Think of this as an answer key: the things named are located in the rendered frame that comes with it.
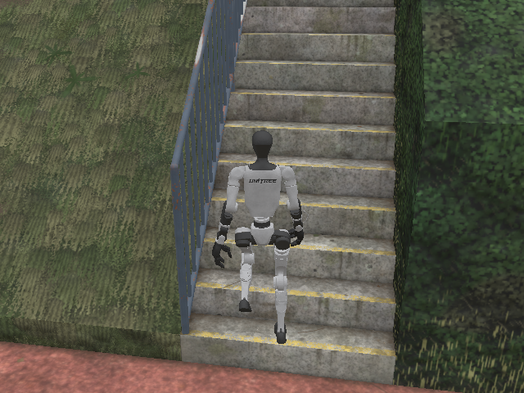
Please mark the robot left upper arm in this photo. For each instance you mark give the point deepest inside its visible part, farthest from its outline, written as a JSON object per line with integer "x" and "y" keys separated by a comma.
{"x": 235, "y": 175}

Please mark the robot right upper arm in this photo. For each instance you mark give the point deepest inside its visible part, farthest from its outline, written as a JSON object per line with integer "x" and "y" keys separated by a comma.
{"x": 291, "y": 187}

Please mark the robot right shin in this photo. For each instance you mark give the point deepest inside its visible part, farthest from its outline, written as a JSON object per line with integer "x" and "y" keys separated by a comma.
{"x": 281, "y": 304}

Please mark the right robot hand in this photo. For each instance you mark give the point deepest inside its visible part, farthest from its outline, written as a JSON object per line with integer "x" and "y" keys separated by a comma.
{"x": 293, "y": 233}

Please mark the robot left foot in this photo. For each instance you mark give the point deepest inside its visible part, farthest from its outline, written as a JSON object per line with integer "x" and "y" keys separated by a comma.
{"x": 244, "y": 306}

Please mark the robot right forearm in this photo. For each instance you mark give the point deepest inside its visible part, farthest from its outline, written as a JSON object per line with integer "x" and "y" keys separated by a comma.
{"x": 296, "y": 216}

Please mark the left robot hand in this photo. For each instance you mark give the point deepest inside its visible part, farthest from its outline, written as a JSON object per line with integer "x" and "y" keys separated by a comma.
{"x": 216, "y": 253}

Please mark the robot left forearm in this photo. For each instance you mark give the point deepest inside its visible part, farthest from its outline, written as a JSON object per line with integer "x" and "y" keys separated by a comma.
{"x": 224, "y": 225}

